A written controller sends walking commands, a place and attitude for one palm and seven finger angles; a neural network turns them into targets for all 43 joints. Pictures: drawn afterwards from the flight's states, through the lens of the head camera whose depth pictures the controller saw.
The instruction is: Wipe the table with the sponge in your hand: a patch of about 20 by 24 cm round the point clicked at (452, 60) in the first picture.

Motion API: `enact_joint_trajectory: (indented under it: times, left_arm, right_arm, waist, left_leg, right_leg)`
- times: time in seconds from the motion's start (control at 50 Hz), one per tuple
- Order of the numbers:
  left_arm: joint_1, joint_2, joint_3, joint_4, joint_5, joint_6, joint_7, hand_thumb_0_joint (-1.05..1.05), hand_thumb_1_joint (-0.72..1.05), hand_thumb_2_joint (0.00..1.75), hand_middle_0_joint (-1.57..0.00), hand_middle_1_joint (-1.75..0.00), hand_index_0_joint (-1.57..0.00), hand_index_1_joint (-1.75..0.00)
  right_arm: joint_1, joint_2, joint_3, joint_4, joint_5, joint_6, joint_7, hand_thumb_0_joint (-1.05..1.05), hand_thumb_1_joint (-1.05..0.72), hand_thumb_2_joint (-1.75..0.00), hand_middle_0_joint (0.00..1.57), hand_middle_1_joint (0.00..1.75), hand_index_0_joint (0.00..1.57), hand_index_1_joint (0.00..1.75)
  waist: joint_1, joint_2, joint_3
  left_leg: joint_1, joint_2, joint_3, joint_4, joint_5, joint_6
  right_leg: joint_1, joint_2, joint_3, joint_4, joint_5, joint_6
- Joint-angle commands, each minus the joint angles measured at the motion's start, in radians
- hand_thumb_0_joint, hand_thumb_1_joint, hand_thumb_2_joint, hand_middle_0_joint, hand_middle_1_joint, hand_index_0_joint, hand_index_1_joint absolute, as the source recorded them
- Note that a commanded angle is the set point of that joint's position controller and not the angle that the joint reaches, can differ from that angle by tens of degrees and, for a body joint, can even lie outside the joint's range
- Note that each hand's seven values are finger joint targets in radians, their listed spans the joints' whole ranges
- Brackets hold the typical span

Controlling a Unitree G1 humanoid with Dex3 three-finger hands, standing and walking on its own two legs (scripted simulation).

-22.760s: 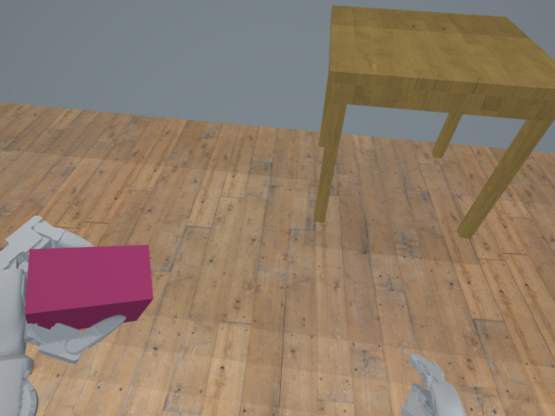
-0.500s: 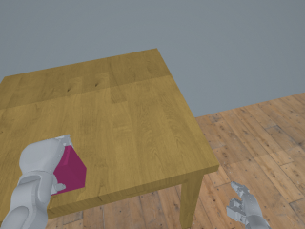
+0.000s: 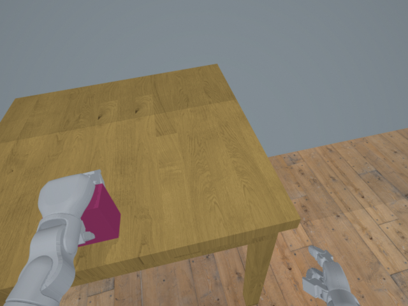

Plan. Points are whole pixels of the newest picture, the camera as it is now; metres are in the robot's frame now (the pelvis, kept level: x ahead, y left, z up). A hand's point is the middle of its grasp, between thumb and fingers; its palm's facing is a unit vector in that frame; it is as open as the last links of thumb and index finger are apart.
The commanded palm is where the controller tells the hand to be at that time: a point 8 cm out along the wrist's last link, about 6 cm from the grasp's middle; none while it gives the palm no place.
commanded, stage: wipe forward along the first lane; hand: left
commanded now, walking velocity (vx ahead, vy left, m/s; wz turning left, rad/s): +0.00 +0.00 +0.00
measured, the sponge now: (89, 221) +0.24 +0.29 +0.04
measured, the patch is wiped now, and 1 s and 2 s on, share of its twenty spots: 0.10 0.45 0.60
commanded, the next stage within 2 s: slide across to the middle lane in 1.30 s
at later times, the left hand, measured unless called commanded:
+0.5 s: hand (87, 184) +0.31 +0.31 +0.07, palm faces -0.08 +0.00 -1.00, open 10.3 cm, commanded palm +0.29 +0.31 +0.10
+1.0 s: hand (89, 173) +0.34 +0.32 +0.07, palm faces -0.10 +0.01 -1.00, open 10.3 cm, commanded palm +0.34 +0.32 +0.10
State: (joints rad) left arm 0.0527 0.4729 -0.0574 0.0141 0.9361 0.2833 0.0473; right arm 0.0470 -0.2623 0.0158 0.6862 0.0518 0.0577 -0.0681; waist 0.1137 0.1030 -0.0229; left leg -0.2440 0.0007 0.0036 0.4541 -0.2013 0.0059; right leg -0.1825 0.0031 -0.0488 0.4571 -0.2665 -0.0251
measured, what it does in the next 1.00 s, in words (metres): stands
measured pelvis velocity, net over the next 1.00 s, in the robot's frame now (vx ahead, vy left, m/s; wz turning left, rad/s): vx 0.00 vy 0.00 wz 0.01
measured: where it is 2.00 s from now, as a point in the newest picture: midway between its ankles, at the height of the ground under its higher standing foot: outside the picture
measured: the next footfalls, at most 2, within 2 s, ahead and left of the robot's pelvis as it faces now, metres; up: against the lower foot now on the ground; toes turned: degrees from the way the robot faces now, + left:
none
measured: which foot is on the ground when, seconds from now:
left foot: down 0.00-1.00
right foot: down 0.00-1.00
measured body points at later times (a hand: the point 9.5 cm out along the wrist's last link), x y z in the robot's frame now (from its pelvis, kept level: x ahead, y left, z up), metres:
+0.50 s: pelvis +0.00 +0.00 +0.00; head +0.01 -0.04 +0.44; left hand +0.31 +0.31 +0.13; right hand +0.18 -0.25 -0.12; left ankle +0.03 +0.12 -0.74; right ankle -0.01 -0.10 -0.74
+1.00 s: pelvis +0.00 +0.00 -0.01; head +0.02 -0.03 +0.44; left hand +0.34 +0.32 +0.12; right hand +0.16 -0.25 -0.13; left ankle +0.03 +0.12 -0.74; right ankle -0.01 -0.10 -0.74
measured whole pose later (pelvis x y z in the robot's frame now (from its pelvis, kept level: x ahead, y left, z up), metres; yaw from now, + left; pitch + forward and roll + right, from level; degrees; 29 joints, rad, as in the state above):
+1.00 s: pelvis +0.00 +0.00 -0.01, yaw +0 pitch +6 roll -1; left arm -0.40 0.55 -0.01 0.59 0.98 0.11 0.05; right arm 0.15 -0.29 -0.01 0.71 0.08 0.10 -0.07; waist 0.05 0.08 -0.07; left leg -0.41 0.01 -0.01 0.53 -0.22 0.01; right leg -0.34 0.01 -0.06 0.51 -0.28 -0.03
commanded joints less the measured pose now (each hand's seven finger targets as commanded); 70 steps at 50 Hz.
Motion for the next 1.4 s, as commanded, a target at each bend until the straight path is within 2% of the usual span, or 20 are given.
enact_joint_trajectory:
  times: [0.0, 0.18, 0.22, 0.32, 0.34, 0.42, 0.44, 0.62, 0.68, 0.8, 0.82, 0.84, 0.92, 0.96, 1.02, 1.04, 1.16, 1.2, 1.22, 1.38]
  left_arm:
    - [-0.294, 0.209, 0.092, 0.001, 0.021, 0.006, 0.007, 0.00, 0.10, 1.30, -1.20, -1.60, -1.20, -1.60]
    - [-0.343, 0.187, 0.074, 0.135, 0.022, -0.043, -0.019, 0.00, 0.10, 1.30, -1.20, -1.60, -1.20, -1.60]
    - [-0.392, 0.240, 0.118, 0.170, 0.022, -0.053, -0.015, 0.00, 0.10, 1.30, -1.20, -1.60, -1.20, -1.60]
    - [-0.451, 0.253, 0.119, 0.241, 0.033, -0.080, -0.004, 0.00, 0.10, 1.30, -1.20, -1.60, -1.20, -1.60]
    - [-0.464, 0.212, 0.076, 0.254, 0.029, -0.082, -0.006, 0.00, 0.10, 1.30, -1.20, -1.60, -1.20, -1.60]
    - [-0.498, 0.269, 0.121, 0.307, 0.035, -0.095, -0.002, 0.00, 0.10, 1.30, -1.20, -1.60, -1.20, -1.60]
    - [-0.494, 0.223, 0.078, 0.300, 0.029, -0.098, -0.003, 0.00, 0.10, 1.30, -1.20, -1.60, -1.20, -1.60]
    - [-0.548, 0.321, 0.161, 0.377, 0.035, -0.134, 0.009, 0.00, 0.10, 1.30, -1.20, -1.60, -1.20, -1.60]
    - [-0.563, 0.270, 0.112, 0.398, 0.045, -0.138, 0.014, 0.00, 0.10, 1.30, -1.20, -1.60, -1.20, -1.60]
    - [-0.635, 0.264, 0.094, 0.443, 0.049, -0.148, 0.027, 0.00, 0.10, 1.30, -1.20, -1.60, -1.20, -1.60]
    - [-0.643, 0.308, 0.139, 0.460, 0.052, -0.153, 0.029, 0.00, 0.10, 1.30, -1.20, -1.60, -1.20, -1.60]
    - [-0.658, 0.257, 0.085, 0.467, 0.053, -0.153, 0.028, 0.00, 0.10, 1.30, -1.20, -1.60, -1.20, -1.60]
    - [-0.698, 0.315, 0.134, 0.514, 0.059, -0.160, 0.037, 0.00, 0.10, 1.30, -1.20, -1.60, -1.20, -1.60]
    - [-0.756, 0.280, 0.085, 0.538, 0.069, -0.164, 0.039, 0.00, 0.10, 1.30, -1.20, -1.60, -1.20, -1.60]
    - [-0.792, 0.337, 0.129, 0.582, 0.077, -0.174, 0.041, 0.00, 0.10, 1.30, -1.20, -1.60, -1.20, -1.60]
    - [-0.803, 0.293, 0.084, 0.587, 0.076, -0.178, 0.040, 0.00, 0.10, 1.30, -1.20, -1.60, -1.20, -1.60]
    - [-0.918, 0.364, 0.109, 0.683, 0.089, -0.198, 0.039, 0.00, 0.10, 1.30, -1.20, -1.60, -1.20, -1.60]
    - [-0.934, 0.348, 0.089, 0.699, 0.094, -0.205, 0.037, 0.00, 0.10, 1.30, -1.20, -1.60, -1.20, -1.60]
    - [-0.925, 0.381, 0.130, 0.707, 0.094, -0.216, 0.037, 0.00, 0.10, 1.30, -1.20, -1.60, -1.20, -1.60]
    - [-0.952, 0.411, 0.133, 0.778, 0.104, -0.238, 0.049, 0.00, 0.10, 1.30, -1.20, -1.60, -1.20, -1.60]
  right_arm:
    - [-0.156, -0.120, -0.036, -0.149, 0.007, -0.043, -0.014, 0.00, -0.90, -0.90, 0.20, 0.30, 0.20, 0.30]
    - [-0.109, -0.128, -0.045, -0.153, 0.012, -0.035, -0.009, 0.00, -0.90, -0.90, 0.20, 0.30, 0.20, 0.30]
    - [-0.112, -0.136, -0.044, -0.146, 0.015, -0.033, -0.011, 0.00, -0.90, -0.90, 0.20, 0.30, 0.20, 0.30]
    - [-0.080, -0.143, -0.052, -0.136, 0.018, -0.033, -0.015, 0.00, -0.90, -0.90, 0.20, 0.30, 0.20, 0.30]
    - [-0.061, -0.140, -0.053, -0.139, 0.020, -0.034, -0.017, 0.00, -0.90, -0.90, 0.20, 0.30, 0.20, 0.30]
    - [-0.052, -0.150, -0.060, -0.128, 0.024, -0.032, -0.015, 0.00, -0.90, -0.90, 0.20, 0.30, 0.20, 0.30]
    - [-0.039, -0.148, -0.061, -0.135, 0.024, -0.030, -0.015, 0.00, -0.90, -0.90, 0.20, 0.30, 0.20, 0.30]
    - [-0.014, -0.160, -0.069, -0.123, 0.025, -0.022, -0.012, 0.00, -0.90, -0.90, 0.20, 0.30, 0.20, 0.30]
    - [0.010, -0.160, -0.075, -0.119, 0.024, -0.016, -0.006, 0.00, -0.90, -0.90, 0.20, 0.30, 0.20, 0.30]
    - [0.022, -0.159, -0.077, -0.114, 0.028, -0.008, -0.006, 0.00, -0.90, -0.90, 0.20, 0.30, 0.20, 0.30]
    - [0.017, -0.161, -0.075, -0.112, 0.029, -0.009, -0.007, 0.00, -0.90, -0.90, 0.20, 0.30, 0.20, 0.30]
    - [0.027, -0.159, -0.076, -0.112, 0.028, -0.006, -0.007, 0.00, -0.90, -0.90, 0.20, 0.30, 0.20, 0.30]
    - [0.027, -0.163, -0.074, -0.106, 0.032, 0.000, -0.006, 0.00, -0.90, -0.90, 0.20, 0.30, 0.20, 0.30]
    - [0.045, -0.161, -0.075, -0.098, 0.031, 0.002, -0.006, 0.00, -0.90, -0.90, 0.20, 0.30, 0.20, 0.30]
    - [0.053, -0.165, -0.073, -0.095, 0.030, 0.005, -0.009, 0.00, -0.90, -0.90, 0.20, 0.30, 0.20, 0.30]
    - [0.063, -0.162, -0.075, -0.097, 0.030, 0.005, -0.009, 0.00, -0.90, -0.90, 0.20, 0.30, 0.20, 0.30]
    - [0.102, -0.173, -0.075, -0.076, 0.030, 0.013, -0.012, 0.00, -0.90, -0.90, 0.20, 0.30, 0.20, 0.30]
    - [0.109, -0.171, -0.076, -0.079, 0.031, 0.016, -0.011, 0.00, -0.90, -0.90, 0.20, 0.30, 0.20, 0.30]
    - [0.111, -0.172, -0.078, -0.077, 0.030, 0.015, -0.011, 0.00, -0.90, -0.90, 0.20, 0.30, 0.20, 0.30]
    - [0.164, -0.186, -0.089, -0.060, 0.028, 0.030, -0.003, 0.00, -0.90, -0.90, 0.20, 0.30, 0.20, 0.30]
  waist:
    - [-0.034, -0.121, -0.106]
    - [-0.039, -0.140, -0.152]
    - [-0.046, -0.148, -0.134]
    - [-0.053, -0.140, -0.145]
    - [-0.064, -0.150, -0.146]
    - [-0.059, -0.156, -0.172]
    - [-0.066, -0.141, -0.195]
    - [-0.065, -0.152, -0.182]
    - [-0.078, -0.154, -0.187]
    - [-0.087, -0.143, -0.205]
    - [-0.080, -0.159, -0.214]
    - [-0.093, -0.151, -0.204]
    - [-0.088, -0.156, -0.200]
    - [-0.106, -0.143, -0.191]
    - [-0.098, -0.141, -0.217]
    - [-0.108, -0.138, -0.218]
    - [-0.127, -0.139, -0.238]
    - [-0.130, -0.125, -0.243]
    - [-0.115, -0.104, -0.263]
    - [-0.130, -0.111, -0.278]
  left_leg:
    - [0.065, -0.032, -0.022, -0.047, 0.061, 0.039]
    - [0.034, -0.035, -0.021, -0.020, 0.066, 0.044]
    - [0.025, -0.032, -0.021, -0.016, 0.051, 0.045]
    - [0.004, -0.034, -0.015, 0.000, 0.043, 0.046]
    - [-0.005, -0.035, -0.009, 0.003, 0.039, 0.050]
    - [-0.012, -0.034, -0.014, 0.011, 0.046, 0.049]
    - [-0.011, -0.036, -0.006, 0.015, 0.053, 0.051]
    - [-0.042, -0.032, -0.007, 0.026, 0.067, 0.054]
    - [-0.039, -0.030, -0.001, 0.033, 0.077, 0.053]
    - [-0.039, -0.029, 0.001, 0.033, 0.058, 0.054]
    - [-0.047, -0.027, -0.010, 0.031, 0.061, 0.054]
    - [-0.044, -0.029, -0.002, 0.035, 0.057, 0.056]
    - [-0.060, -0.027, -0.010, 0.030, 0.044, 0.054]
    - [-0.055, -0.025, -0.006, 0.032, 0.027, 0.054]
    - [-0.063, -0.023, -0.014, 0.029, 0.028, 0.054]
    - [-0.057, -0.026, -0.009, 0.035, 0.032, 0.056]
    - [-0.074, -0.022, -0.009, 0.044, 0.027, 0.058]
    - [-0.073, -0.021, -0.009, 0.046, 0.035, 0.057]
    - [-0.068, -0.018, -0.017, 0.040, 0.054, 0.056]
    - [-0.084, -0.015, -0.010, 0.056, 0.082, 0.057]
  right_leg:
    - [-0.053, 0.014, 0.062, -0.113, 0.072, -0.026]
    - [-0.057, 0.014, 0.050, -0.088, 0.107, -0.025]
    - [-0.076, 0.021, 0.071, -0.092, 0.099, -0.030]
    - [-0.099, 0.019, 0.068, -0.083, 0.094, -0.028]
    - [-0.098, 0.014, 0.050, -0.079, 0.092, -0.021]
    - [-0.094, 0.016, 0.069, -0.073, 0.110, -0.027]
    - [-0.083, 0.011, 0.054, -0.067, 0.123, -0.022]
    - [-0.091, 0.012, 0.065, -0.058, 0.163, -0.024]
    - [-0.109, 0.011, 0.047, -0.053, 0.174, -0.020]
    - [-0.122, 0.009, 0.047, -0.055, 0.145, -0.019]
    - [-0.118, 0.015, 0.051, -0.051, 0.142, -0.026]
    - [-0.129, 0.013, 0.043, -0.052, 0.139, -0.022]
    - [-0.138, 0.015, 0.050, -0.055, 0.120, -0.026]
    - [-0.167, 0.013, 0.038, -0.053, 0.092, -0.021]
    - [-0.160, 0.016, 0.043, -0.052, 0.084, -0.028]
    - [-0.159, 0.013, 0.037, -0.049, 0.097, -0.024]
    - [-0.166, 0.011, 0.039, -0.046, 0.099, -0.021]
    - [-0.174, 0.011, 0.038, -0.045, 0.103, -0.021]
    - [-0.169, 0.015, 0.040, -0.042, 0.109, -0.030]
    - [-0.168, 0.017, 0.037, -0.033, 0.147, -0.026]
